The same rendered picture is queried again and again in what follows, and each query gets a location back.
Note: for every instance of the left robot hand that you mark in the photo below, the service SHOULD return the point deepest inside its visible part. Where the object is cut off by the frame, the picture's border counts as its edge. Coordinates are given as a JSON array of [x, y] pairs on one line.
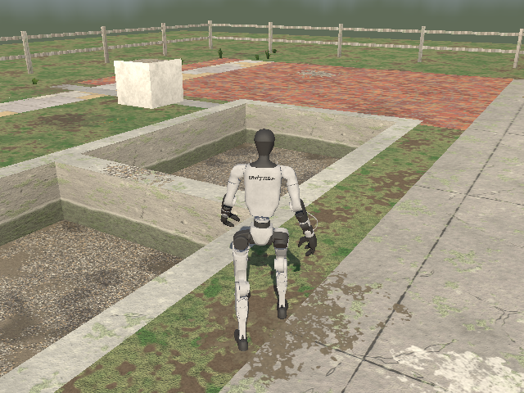
[[232, 216]]

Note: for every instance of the right robot forearm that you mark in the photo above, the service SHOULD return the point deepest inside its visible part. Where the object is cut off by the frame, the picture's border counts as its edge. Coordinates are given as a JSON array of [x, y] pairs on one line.
[[304, 221]]

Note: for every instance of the right robot upper arm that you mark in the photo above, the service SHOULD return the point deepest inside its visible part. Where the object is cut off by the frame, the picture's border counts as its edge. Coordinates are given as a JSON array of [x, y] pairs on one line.
[[292, 186]]

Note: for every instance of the left robot upper arm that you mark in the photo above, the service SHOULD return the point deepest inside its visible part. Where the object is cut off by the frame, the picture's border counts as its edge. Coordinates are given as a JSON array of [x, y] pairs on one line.
[[233, 184]]

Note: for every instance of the robot left thigh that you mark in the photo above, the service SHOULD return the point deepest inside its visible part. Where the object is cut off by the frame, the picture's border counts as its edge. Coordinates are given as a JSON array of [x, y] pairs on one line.
[[241, 240]]

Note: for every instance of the left robot forearm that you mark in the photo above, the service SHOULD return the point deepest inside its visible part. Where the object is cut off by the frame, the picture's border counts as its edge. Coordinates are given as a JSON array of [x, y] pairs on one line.
[[225, 210]]

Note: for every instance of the left robot shin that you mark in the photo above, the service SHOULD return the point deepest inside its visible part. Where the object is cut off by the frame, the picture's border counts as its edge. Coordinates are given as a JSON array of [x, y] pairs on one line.
[[241, 307]]

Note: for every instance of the right robot hand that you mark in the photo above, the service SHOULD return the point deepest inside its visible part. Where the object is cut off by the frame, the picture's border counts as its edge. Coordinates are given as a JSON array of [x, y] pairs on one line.
[[312, 244]]

